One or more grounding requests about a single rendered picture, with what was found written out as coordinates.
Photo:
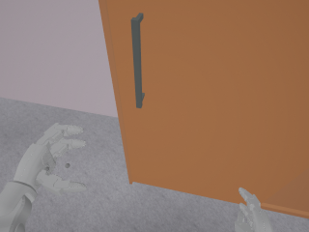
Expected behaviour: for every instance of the left robot hand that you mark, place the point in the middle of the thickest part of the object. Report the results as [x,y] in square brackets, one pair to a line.
[31,167]

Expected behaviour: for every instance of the right robot hand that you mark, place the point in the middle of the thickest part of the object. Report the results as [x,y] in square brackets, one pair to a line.
[258,219]

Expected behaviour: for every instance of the wardrobe door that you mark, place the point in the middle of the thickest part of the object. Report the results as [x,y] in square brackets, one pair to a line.
[294,195]
[226,94]

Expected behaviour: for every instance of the left robot forearm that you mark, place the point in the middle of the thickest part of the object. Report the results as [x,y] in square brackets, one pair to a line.
[15,206]

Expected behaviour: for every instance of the handle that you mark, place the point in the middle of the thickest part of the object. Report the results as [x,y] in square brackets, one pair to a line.
[136,52]

